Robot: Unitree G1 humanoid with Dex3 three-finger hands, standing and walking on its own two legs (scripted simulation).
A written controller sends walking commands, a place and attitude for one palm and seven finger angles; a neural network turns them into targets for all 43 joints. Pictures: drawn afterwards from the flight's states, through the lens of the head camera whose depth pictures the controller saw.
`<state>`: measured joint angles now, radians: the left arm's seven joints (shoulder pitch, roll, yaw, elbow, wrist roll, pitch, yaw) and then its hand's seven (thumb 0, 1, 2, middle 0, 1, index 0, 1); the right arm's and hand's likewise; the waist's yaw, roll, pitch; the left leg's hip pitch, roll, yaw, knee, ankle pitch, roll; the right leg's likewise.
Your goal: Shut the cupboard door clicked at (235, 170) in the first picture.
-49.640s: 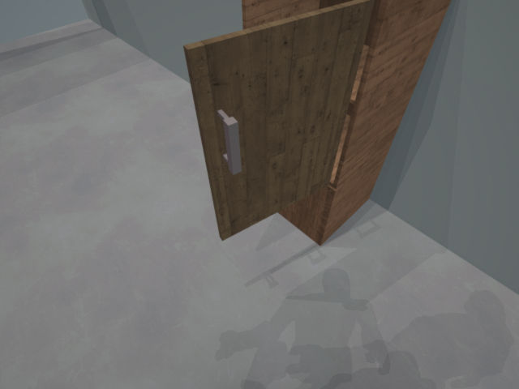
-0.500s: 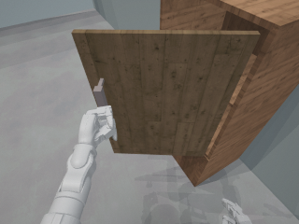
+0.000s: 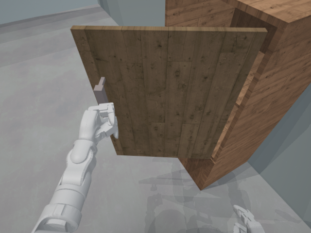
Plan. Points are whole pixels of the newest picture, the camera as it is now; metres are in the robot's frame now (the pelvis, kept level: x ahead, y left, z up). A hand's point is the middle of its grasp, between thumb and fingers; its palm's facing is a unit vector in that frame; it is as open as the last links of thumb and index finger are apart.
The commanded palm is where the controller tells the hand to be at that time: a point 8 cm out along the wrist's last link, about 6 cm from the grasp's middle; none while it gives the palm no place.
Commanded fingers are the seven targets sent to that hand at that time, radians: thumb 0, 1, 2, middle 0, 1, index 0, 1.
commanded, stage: push the door shut along its arc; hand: left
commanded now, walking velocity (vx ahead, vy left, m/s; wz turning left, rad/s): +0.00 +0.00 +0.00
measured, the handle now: (105, 100) +0.46 +0.15 +0.08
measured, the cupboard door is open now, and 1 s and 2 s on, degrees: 58 45 31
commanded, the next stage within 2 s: pull the fist back off the door in 1.70 s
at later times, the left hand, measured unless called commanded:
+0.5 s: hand (119, 107) +0.43 +0.11 +0.09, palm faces -0.21 -0.98 -0.03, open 3.1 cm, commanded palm +0.43 +0.15 +0.08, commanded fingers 0.00 0.90 0.90 -1.30 -1.50 -1.30 -1.50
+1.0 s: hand (139, 91) +0.49 +0.06 +0.08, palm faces -0.37 -0.93 +0.00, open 3.1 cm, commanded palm +0.50 +0.11 +0.08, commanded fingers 0.00 0.90 0.90 -1.30 -1.50 -1.30 -1.50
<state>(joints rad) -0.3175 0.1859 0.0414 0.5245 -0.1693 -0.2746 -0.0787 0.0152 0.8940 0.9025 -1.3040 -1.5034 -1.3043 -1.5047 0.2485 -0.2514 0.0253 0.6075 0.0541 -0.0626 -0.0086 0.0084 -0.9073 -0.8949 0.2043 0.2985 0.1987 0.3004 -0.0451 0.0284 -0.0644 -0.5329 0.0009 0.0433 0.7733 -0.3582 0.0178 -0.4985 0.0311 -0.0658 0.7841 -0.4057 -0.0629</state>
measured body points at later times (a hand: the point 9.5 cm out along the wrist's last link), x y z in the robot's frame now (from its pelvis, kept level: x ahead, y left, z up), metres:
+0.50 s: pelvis -0.01 +0.01 -0.01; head +0.05 +0.00 +0.44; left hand +0.43 +0.16 +0.09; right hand +0.06 -0.25 -0.13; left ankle +0.02 +0.11 -0.71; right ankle +0.00 -0.08 -0.71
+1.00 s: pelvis -0.02 +0.03 -0.03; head +0.09 +0.03 +0.41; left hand +0.51 +0.11 +0.09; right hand -0.02 -0.24 -0.14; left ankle +0.02 +0.11 -0.71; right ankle +0.00 -0.08 -0.71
